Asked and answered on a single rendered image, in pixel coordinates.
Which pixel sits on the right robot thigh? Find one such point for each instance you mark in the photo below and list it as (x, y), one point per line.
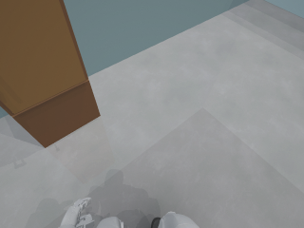
(177, 221)

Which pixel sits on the cupboard door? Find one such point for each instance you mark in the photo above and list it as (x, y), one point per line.
(38, 58)

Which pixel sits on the robot left hand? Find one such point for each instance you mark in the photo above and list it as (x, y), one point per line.
(73, 215)

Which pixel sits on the robot right foot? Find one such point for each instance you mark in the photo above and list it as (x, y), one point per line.
(155, 223)

